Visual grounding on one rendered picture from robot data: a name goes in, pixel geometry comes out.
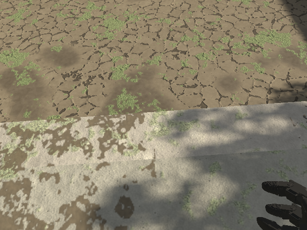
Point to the robot right hand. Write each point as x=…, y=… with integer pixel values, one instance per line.
x=296, y=215

